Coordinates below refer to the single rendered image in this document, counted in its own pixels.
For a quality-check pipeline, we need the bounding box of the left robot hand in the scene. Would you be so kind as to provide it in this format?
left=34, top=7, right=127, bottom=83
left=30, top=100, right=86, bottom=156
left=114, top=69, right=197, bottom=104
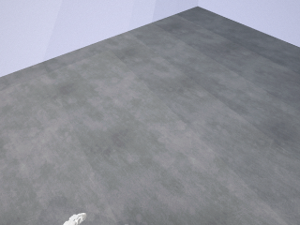
left=63, top=213, right=87, bottom=225

